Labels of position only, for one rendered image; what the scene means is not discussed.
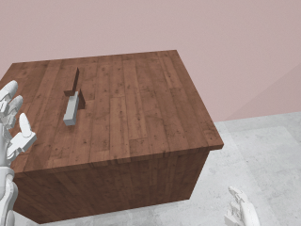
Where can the robot left forearm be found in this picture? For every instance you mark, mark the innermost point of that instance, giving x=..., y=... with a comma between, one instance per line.
x=8, y=195

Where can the counter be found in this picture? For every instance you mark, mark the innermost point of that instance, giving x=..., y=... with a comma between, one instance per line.
x=141, y=138

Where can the tap lever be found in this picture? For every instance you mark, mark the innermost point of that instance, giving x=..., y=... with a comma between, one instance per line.
x=71, y=111

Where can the robot left hand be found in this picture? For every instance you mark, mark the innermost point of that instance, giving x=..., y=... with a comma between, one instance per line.
x=8, y=110

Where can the robot right hand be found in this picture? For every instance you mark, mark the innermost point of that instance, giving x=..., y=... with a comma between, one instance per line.
x=246, y=212

